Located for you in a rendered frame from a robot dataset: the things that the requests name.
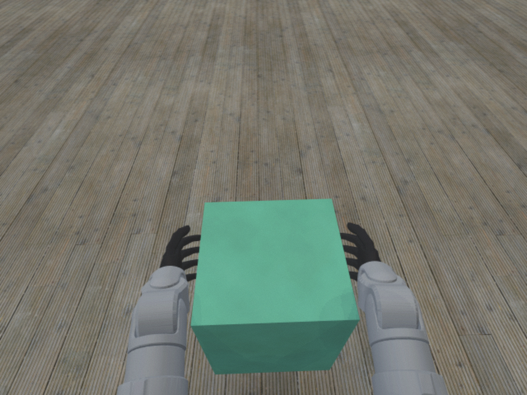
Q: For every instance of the carton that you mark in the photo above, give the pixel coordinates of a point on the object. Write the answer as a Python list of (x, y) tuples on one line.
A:
[(272, 291)]

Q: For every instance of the robot right hand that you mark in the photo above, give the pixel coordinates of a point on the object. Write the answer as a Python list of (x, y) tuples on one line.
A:
[(364, 251)]

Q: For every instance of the robot left forearm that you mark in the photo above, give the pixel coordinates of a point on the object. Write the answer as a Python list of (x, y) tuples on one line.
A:
[(157, 338)]

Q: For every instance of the robot left hand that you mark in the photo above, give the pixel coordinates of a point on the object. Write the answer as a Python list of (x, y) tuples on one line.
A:
[(174, 255)]

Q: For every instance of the robot right forearm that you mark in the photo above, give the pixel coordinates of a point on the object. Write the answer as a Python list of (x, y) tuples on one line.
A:
[(397, 335)]

